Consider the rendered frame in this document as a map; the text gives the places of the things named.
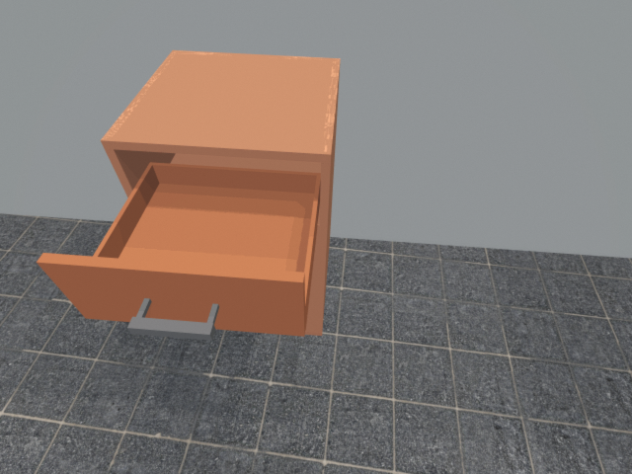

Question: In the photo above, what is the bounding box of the handle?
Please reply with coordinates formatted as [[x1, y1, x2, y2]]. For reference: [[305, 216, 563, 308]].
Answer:
[[127, 298, 219, 341]]

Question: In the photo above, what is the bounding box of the cabinet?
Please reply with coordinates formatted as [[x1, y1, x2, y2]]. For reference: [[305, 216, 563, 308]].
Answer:
[[101, 50, 341, 336]]

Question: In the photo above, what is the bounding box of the drawer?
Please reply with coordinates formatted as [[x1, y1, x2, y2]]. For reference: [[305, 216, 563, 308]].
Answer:
[[37, 162, 321, 337]]

